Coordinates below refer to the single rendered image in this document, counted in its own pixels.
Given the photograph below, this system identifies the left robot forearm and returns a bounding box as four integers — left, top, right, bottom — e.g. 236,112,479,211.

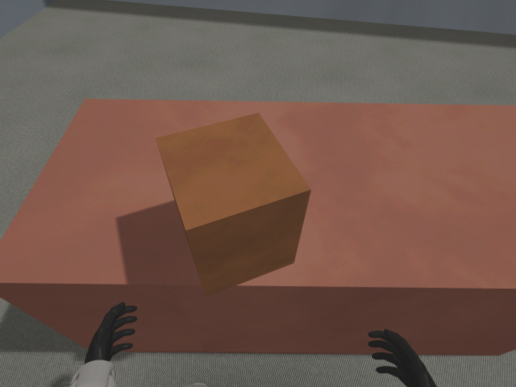
69,360,117,387

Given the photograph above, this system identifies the carton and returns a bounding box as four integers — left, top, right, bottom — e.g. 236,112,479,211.
156,113,311,297

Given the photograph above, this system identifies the pedestal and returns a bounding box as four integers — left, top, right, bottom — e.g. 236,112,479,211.
0,98,516,356

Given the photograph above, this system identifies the robot right hand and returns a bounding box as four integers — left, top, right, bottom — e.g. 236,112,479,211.
368,329,437,387

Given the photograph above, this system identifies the robot left hand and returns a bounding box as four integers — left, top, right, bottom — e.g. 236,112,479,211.
84,302,137,364

